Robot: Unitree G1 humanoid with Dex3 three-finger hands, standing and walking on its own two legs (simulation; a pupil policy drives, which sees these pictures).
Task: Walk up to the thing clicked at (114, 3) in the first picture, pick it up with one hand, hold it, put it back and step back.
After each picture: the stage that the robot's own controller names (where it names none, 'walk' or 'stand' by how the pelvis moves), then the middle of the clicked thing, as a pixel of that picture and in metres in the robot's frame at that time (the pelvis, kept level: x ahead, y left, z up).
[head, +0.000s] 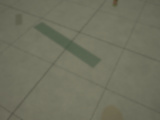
stand; (115, 2) +2.18 -0.56 -0.72
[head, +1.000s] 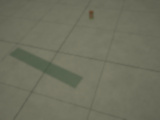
walk; (91, 15) +2.08 -0.05 -0.69
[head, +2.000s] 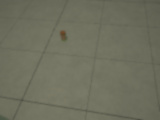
walk; (63, 36) +1.41 +0.28 -0.71
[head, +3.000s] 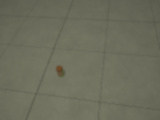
walk; (60, 71) +0.91 +0.27 -0.72
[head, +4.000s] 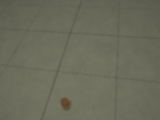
walk; (65, 104) +0.57 +0.21 -0.71
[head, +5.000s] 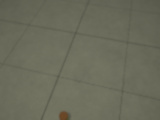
stand; (64, 118) +0.40 +0.17 -0.70
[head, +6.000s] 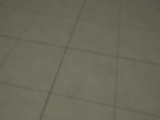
stand; out of the picture +0.33 +0.15 -0.72
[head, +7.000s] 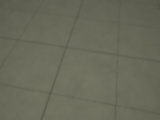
stand; out of the picture +0.32 +0.16 -0.73
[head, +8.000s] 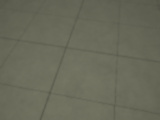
stand; out of the picture +0.33 +0.18 -0.73
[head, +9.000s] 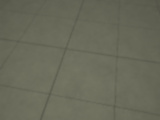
stand; out of the picture +0.33 +0.18 -0.73
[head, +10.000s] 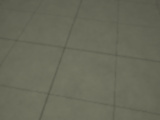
go down; out of the picture +0.31 +0.18 -0.73
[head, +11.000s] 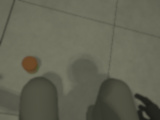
go down; (30, 65) +0.40 +0.20 -0.35
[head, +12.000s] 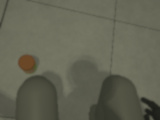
approach; (28, 65) +0.39 +0.21 -0.31
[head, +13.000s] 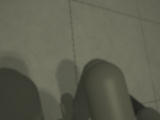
close in; out of the picture +0.39 +0.25 -0.22
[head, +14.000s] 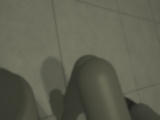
close; out of the picture +0.39 +0.25 -0.22
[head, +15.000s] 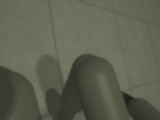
lift; out of the picture +0.38 +0.25 -0.22
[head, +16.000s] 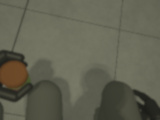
lift; (17, 79) +0.31 +0.21 -0.04
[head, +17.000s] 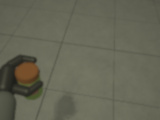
hold; (30, 82) +0.33 +0.17 +0.05
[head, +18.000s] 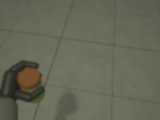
hold; (32, 86) +0.32 +0.17 +0.01
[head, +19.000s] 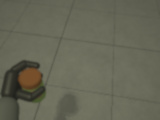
hold; (33, 86) +0.32 +0.17 +0.02
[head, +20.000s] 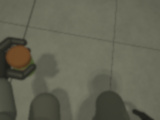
crouch; (22, 62) +0.39 +0.19 -0.07
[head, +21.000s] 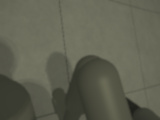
lower; out of the picture +0.40 +0.26 -0.22
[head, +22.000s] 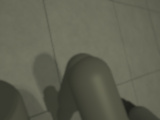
lower; out of the picture +0.41 +0.27 -0.22
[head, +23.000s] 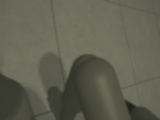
lower; out of the picture +0.40 +0.27 -0.22
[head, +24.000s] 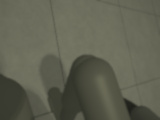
lower; out of the picture +0.40 +0.27 -0.22
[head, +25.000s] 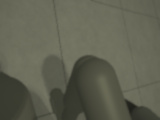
loosen; out of the picture +0.39 +0.26 -0.22
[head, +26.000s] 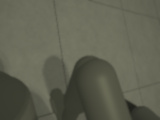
withdraw; out of the picture +0.40 +0.26 -0.23
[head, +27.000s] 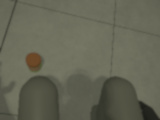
walk; (34, 63) +0.43 +0.20 -0.32
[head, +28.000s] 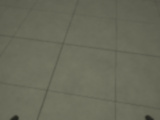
stand; out of the picture +0.34 +0.15 -0.65
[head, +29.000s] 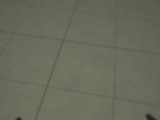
stand; out of the picture +0.36 +0.17 -0.66
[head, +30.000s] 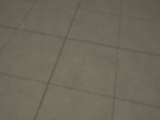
stand; out of the picture +0.36 +0.16 -0.69
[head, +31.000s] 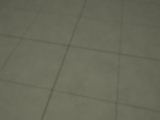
walk; out of the picture +0.36 +0.17 -0.72
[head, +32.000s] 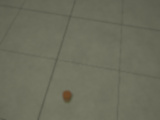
walk; (67, 96) +0.49 +0.09 -0.69
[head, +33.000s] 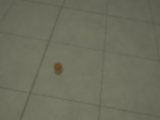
walk; (58, 69) +0.79 +0.14 -0.71
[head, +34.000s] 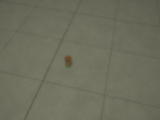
stand; (68, 61) +1.01 +0.14 -0.70
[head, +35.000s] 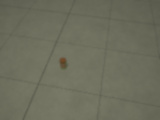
stand; (63, 63) +1.00 +0.18 -0.72
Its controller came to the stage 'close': yes
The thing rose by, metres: 0.73
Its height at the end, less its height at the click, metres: +0.00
